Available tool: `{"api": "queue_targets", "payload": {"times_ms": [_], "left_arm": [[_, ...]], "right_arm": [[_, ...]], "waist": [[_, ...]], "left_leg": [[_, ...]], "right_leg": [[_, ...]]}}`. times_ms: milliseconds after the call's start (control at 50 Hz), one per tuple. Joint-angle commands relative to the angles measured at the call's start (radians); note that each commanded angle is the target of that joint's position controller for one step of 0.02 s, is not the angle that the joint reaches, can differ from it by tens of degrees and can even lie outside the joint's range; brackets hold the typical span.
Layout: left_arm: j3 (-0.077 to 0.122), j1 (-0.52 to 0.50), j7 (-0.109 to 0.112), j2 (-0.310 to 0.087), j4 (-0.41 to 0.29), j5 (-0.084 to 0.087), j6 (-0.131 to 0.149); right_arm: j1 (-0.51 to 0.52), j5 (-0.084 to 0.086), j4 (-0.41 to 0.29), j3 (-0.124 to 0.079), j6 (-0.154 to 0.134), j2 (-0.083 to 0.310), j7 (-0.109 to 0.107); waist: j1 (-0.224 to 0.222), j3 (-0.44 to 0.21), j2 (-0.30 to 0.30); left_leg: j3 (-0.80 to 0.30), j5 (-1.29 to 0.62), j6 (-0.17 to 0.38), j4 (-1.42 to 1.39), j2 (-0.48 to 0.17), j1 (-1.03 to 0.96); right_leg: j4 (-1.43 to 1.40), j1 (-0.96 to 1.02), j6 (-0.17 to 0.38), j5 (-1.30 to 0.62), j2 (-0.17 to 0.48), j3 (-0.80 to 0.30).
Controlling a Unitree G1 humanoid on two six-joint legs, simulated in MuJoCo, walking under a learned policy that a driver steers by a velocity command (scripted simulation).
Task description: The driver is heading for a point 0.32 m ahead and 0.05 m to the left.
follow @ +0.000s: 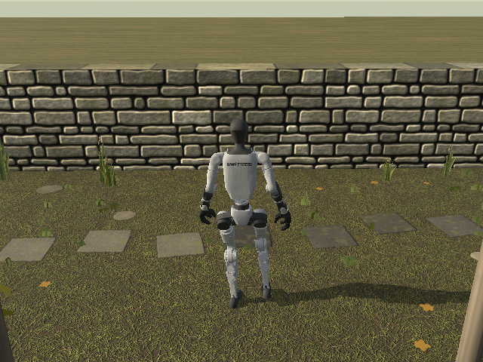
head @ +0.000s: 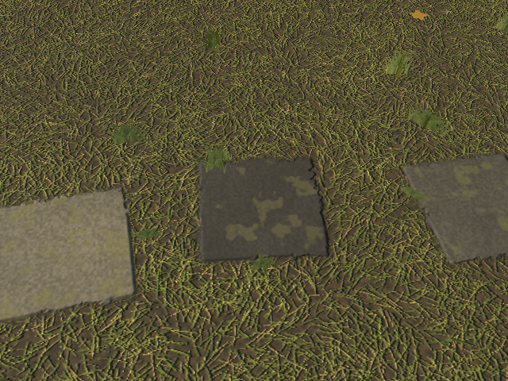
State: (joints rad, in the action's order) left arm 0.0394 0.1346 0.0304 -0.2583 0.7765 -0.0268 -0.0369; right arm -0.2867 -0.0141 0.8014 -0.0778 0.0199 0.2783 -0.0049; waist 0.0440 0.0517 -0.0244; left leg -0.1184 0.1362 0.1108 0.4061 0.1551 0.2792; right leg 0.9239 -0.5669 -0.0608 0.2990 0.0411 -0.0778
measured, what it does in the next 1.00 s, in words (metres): steps on the spot, turning left: right foot, then left foot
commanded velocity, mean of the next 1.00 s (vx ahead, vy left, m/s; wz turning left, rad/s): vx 0.13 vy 0.00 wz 0.48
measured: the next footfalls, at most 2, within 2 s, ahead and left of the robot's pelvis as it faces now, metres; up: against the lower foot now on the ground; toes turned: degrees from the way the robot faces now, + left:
right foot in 0.20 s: +0.09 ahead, -0.14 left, +0.00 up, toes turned +12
left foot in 0.68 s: -0.01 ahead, +0.06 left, +0.00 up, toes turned +26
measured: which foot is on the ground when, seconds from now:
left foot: down 0.00-0.20, up 0.22-0.66, down 0.68-1.00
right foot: up 0.00-0.18, down 0.20-0.68, up 0.70-1.00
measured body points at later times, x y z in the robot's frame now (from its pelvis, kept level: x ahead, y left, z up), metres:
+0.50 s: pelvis +0.02 -0.05 +0.00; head +0.06 -0.07 +0.45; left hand +0.06 +0.24 -0.09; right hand +0.21 -0.30 -0.13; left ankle -0.04 +0.07 -0.67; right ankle +0.05 -0.15 -0.74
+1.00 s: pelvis +0.08 +0.03 +0.00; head +0.08 +0.06 +0.45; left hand +0.05 +0.32 -0.13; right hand +0.23 -0.20 -0.11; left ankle -0.04 +0.04 -0.74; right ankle +0.24 -0.05 -0.67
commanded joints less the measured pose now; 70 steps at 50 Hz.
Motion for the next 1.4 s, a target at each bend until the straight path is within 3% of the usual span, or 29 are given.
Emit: {"api": "queue_targets", "payload": {"times_ms": [20, 160, 180, 200, 220, 240, 280, 340, 440, 560, 620, 660, 680, 700, 720, 740, 760, 820, 880, 980, 1080, 1140, 1180, 1200, 1220, 1240, 1260, 1300, 1400], "left_arm": [[0.019, -0.022, 0.008, -0.090, -0.079, 0.009, 0.012], [0.010, 0.080, 0.020, -0.101, -0.085, 0.034, 0.042], [0.013, 0.121, 0.027, -0.116, -0.076, 0.024, 0.050], [0.025, 0.096, 0.037, -0.185, -0.089, 0.007, 0.053], [0.037, 0.020, 0.032, -0.270, -0.126, 0.002, 0.042], [0.037, 0.070, 0.024, -0.227, -0.114, 0.007, 0.034], [0.010, 0.005, 0.016, -0.130, -0.129, 0.013, 0.031], [0.011, 0.012, 0.018, -0.133, -0.139, 0.002, 0.029], [0.031, 0.111, 0.014, -0.161, -0.111, 0.002, 0.033], [0.048, 0.093, -0.010, -0.193, -0.106, -0.004, 0.034], [0.061, 0.112, -0.023, -0.224, -0.101, -0.011, 0.029], [0.060, 0.081, -0.025, -0.217, -0.105, -0.002, 0.021], [0.048, 0.084, -0.027, -0.168, -0.108, -0.004, 0.018], [0.012, 0.047, -0.041, -0.049, -0.170, -0.009, 0.015], [0.026, -0.044, -0.036, -0.127, -0.201, -0.032, 0.016], [0.041, -0.056, -0.047, -0.166, -0.196, -0.009, 0.023], [0.042, -0.005, -0.062, -0.170, -0.164, 0.006, 0.036], [0.044, 0.102, -0.079, -0.156, -0.075, -0.021, 0.047], [0.039, 0.084, -0.083, -0.130, -0.063, -0.009, 0.039], [0.033, -0.024, -0.085, -0.109, -0.080, -0.003, 0.036], [-0.002, -0.094, -0.082, -0.041, -0.106, -0.015, 0.057], [0.007, 0.076, -0.058, -0.072, -0.046, -0.004, 0.069], [0.020, 0.311, -0.034, -0.111, 0.034, -0.017, 0.095], [0.036, 0.422, -0.021, -0.201, 0.057, -0.031, 0.101], [0.045, 0.391, -0.028, -0.242, 0.063, 0.008, 0.096], [0.042, 0.313, -0.036, -0.195, 0.041, 0.048, 0.091], [0.022, 0.194, -0.033, -0.131, 0.027, 0.046, 0.089], [-0.013, 0.104, -0.023, -0.036, 0.027, 0.032, 0.085], [-0.015, 0.106, -0.024, -0.066, 0.072, 0.006, 0.091]], "right_arm": [[-0.039, -0.007, -0.060, -0.042, 0.001, 0.161, -0.006], [0.038, 0.002, -0.090, -0.047, 0.017, 0.170, 0.002], [0.068, 0.013, -0.101, -0.042, 0.018, 0.156, 0.000], [0.020, 0.017, -0.111, -0.025, 0.015, 0.086, -0.001], [-0.036, 0.015, -0.123, -0.026, 0.014, 0.084, -0.009], [-0.027, -0.020, -0.102, -0.045, 0.018, 0.169, -0.010], [-0.025, -0.016, -0.075, -0.052, 0.031, 0.167, 0.003], [-0.014, -0.001, -0.077, -0.043, 0.050, 0.150, 0.032], [0.083, 0.004, -0.116, -0.025, 0.061, 0.122, 0.044], [0.128, 0.013, -0.152, -0.004, 0.062, 0.094, 0.055], [0.148, 0.010, -0.173, -0.001, 0.056, 0.106, 0.064], [0.064, -0.003, -0.142, -0.002, 0.042, 0.104, 0.065], [-0.058, -0.011, -0.091, -0.015, 0.028, 0.139, 0.054], [-0.137, -0.014, -0.102, -0.038, 0.013, 0.260, 0.044], [-0.131, -0.015, -0.115, -0.041, 0.005, 0.276, 0.034], [-0.093, -0.013, -0.099, -0.022, 0.006, 0.213, 0.023], [-0.041, -0.005, -0.099, -0.001, -0.002, 0.161, 0.017], [-0.014, 0.002, -0.089, 0.017, -0.045, 0.122, 0.010], [-0.078, 0.007, -0.052, 0.015, -0.069, 0.132, 0.018], [-0.165, -0.009, 0.006, 0.023, -0.079, 0.116, 0.009], [-0.178, 0.000, 0.072, 0.046, -0.084, 0.085, -0.008], [-0.146, 0.000, 0.098, 0.043, -0.090, 0.120, -0.023], [-0.094, 0.016, 0.099, 0.041, -0.092, 0.134, -0.020], [-0.116, 0.029, 0.065, 0.057, -0.100, 0.076, -0.020], [-0.311, 0.061, 0.104, 0.059, -0.086, 0.016, -0.019], [-0.245, 0.018, 0.129, 0.045, -0.069, 0.093, -0.024], [-0.169, 0.004, 0.111, 0.047, -0.064, 0.082, -0.019], [-0.111, -0.018, 0.110, 0.050, -0.043, 0.060, -0.011], [-0.143, -0.015, 0.157, 0.068, 0.001, -0.008, -0.010]], "waist": [[0.003, -0.095, 0.128], [-0.059, -0.105, 0.144], [-0.083, -0.102, 0.119], [-0.038, -0.109, -0.055], [0.003, -0.088, -0.226], [-0.024, -0.102, -0.130], [0.010, -0.052, -0.049], [-0.008, -0.070, -0.124], [-0.067, -0.076, -0.130], [-0.072, -0.081, -0.158], [-0.083, -0.090, -0.170], [-0.021, -0.070, -0.105], [0.025, -0.083, 0.048], [0.052, -0.072, 0.362], [0.088, 0.039, 0.245], [0.048, 0.103, 0.183], [-0.001, 0.122, 0.177], [-0.041, 0.042, 0.138], [-0.031, 0.011, 0.112], [0.016, 0.075, 0.100], [0.010, 0.083, 0.105], [-0.066, -0.009, 0.141], [-0.187, -0.127, 0.107], [-0.197, -0.265, -0.048], [-0.078, -0.445, -0.206], [-0.091, -0.384, -0.027], [-0.063, -0.217, -0.032], [-0.021, -0.059, -0.002], [0.006, -0.085, -0.057]], "left_leg": [[-0.322, -0.167, 0.120, -0.078, -0.287, -0.145], [-0.414, -0.334, 0.057, 0.023, -0.237, -0.110], [-0.390, -0.209, 0.007, 0.065, -0.193, -0.035], [-0.257, 0.133, -0.056, 0.221, -0.095, 0.071], [-0.037, 0.481, -0.094, 0.402, 0.068, 0.252], [0.000, 0.489, -0.111, 0.609, -0.019, 0.235], [0.002, 0.371, -0.130, 0.725, -0.056, 0.217], [0.046, 0.295, -0.165, 0.797, -0.058, 0.249], [0.074, 0.294, -0.182, 0.659, -0.095, 0.289], [0.153, 0.318, -0.141, 0.403, -0.134, 0.097], [0.197, 0.322, -0.096, 0.263, -0.127, 0.002], [0.216, 0.246, -0.054, 0.068, -0.097, -0.201], [0.087, 0.334, -0.021, -0.039, -0.141, -0.356], [-0.433, 0.633, 0.083, -0.203, -0.474, -0.437], [-0.601, 0.640, 0.178, -0.303, -0.544, -0.276], [-0.489, 0.646, 0.172, -0.305, -0.499, -0.223], [-0.381, 0.549, 0.134, -0.313, -0.430, -0.201], [-0.170, 0.094, 0.081, -0.290, -0.316, -0.262], [-0.093, -0.093, 0.077, -0.271, -0.316, -0.330], [-0.023, -0.135, 0.070, -0.304, -0.343, -0.375], [0.091, -0.714, 0.032, -0.190, -0.319, -0.321], [0.078, -1.042, -0.010, -0.004, -0.323, -0.340], [0.096, -0.845, -0.032, 0.307, -0.270, -0.252], [0.146, -0.257, -0.053, 0.636, -0.170, -0.068], [0.064, 0.459, -0.076, 0.922, -0.013, 0.100], [-0.031, 0.380, -0.073, 0.938, -0.064, 0.087], [0.000, 0.343, -0.076, 0.913, -0.102, 0.138], [0.030, 0.294, -0.080, 0.744, -0.169, 0.097], [0.102, 0.246, -0.110, 0.465, -0.165, -0.045]], "right_leg": [[-0.057, -0.015, 0.007, 0.039, -0.028, -0.005], [-0.445, 0.286, 0.058, 0.034, -0.096, 0.000], [-0.598, 0.405, 0.067, -0.073, -0.056, -0.021], [-0.695, 0.499, 0.118, -0.099, 0.147, -0.199], [-0.687, 0.511, 0.245, -0.385, 0.366, -0.443], [-0.639, 0.462, 0.327, -0.532, 0.389, -0.394], [-0.615, 0.407, 0.274, -0.549, 0.250, -0.181], [-0.585, 0.461, 0.241, -0.642, 0.169, -0.039], [-0.576, 0.576, 0.272, -0.609, 0.218, -0.023], [-0.556, 0.483, 0.260, -0.539, 0.245, 0.054], [-0.596, 0.424, 0.234, -0.099, 0.262, 0.046], [-0.522, 0.263, 0.179, 0.144, 0.234, 0.096], [-0.327, 0.115, 0.131, 0.256, 0.172, 0.176], [0.044, -0.169, 0.057, 0.413, 0.015, 0.282], [0.109, -0.275, 0.060, 0.322, -0.024, 0.110], [0.116, -0.251, 0.067, 0.191, 0.028, 0.065], [0.080, -0.207, 0.065, 0.079, 0.042, 0.068], [0.072, -0.099, 0.049, -0.081, 0.040, 0.098], [0.077, -0.145, 0.047, -0.127, 0.040, 0.113], [0.027, -0.265, 0.056, -0.167, 0.017, 0.079], [-0.238, -0.055, 0.091, -0.198, -0.031, 0.199], [-0.320, 0.178, 0.148, -0.179, -0.106, 0.200], [-0.503, 0.489, 0.190, -0.416, -0.059, 0.137], [-0.422, 0.742, 0.255, -0.884, 0.208, -0.102], [-0.405, 0.906, 0.444, -1.321, 0.429, -0.422], [-0.472, 0.739, 0.435, -1.136, 0.366, -0.330], [-0.546, 0.597, 0.411, -0.916, 0.321, -0.241], [-0.652, 0.377, 0.329, -0.712, 0.225, -0.106], [-0.682, 0.260, 0.287, -0.558, 0.149, 0.018]]}}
